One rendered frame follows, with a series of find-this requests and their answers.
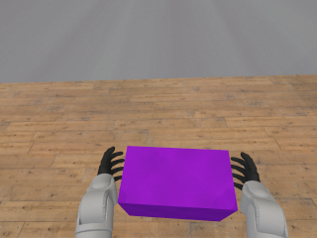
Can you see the left robot forearm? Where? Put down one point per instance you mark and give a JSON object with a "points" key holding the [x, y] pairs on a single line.
{"points": [[95, 216]]}

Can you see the carton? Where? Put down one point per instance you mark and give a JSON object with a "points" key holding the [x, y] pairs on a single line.
{"points": [[177, 183]]}

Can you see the left robot hand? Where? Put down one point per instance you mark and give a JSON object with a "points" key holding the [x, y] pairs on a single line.
{"points": [[106, 164]]}

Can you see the right robot hand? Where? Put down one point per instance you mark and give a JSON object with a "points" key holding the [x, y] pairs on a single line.
{"points": [[249, 171]]}

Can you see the right robot forearm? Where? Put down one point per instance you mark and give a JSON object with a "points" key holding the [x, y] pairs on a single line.
{"points": [[264, 217]]}

